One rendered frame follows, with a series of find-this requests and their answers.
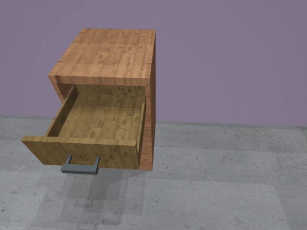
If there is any handle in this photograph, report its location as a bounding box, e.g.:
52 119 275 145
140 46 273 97
61 155 100 175

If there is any drawer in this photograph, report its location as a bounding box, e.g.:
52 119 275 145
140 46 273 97
21 84 146 170

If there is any cabinet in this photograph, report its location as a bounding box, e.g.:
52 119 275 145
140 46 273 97
48 28 156 171

